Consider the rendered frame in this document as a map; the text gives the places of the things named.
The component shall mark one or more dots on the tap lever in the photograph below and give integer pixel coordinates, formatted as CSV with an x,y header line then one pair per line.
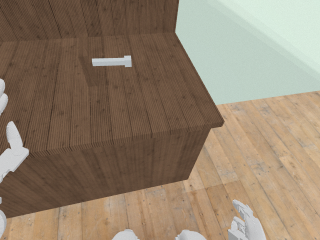
x,y
113,61

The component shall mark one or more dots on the robot left hand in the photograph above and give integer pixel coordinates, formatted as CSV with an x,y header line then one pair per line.
x,y
10,159

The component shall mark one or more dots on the robot right hand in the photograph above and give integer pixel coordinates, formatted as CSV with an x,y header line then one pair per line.
x,y
250,229

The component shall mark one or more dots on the counter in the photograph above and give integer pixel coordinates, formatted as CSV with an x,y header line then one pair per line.
x,y
97,131

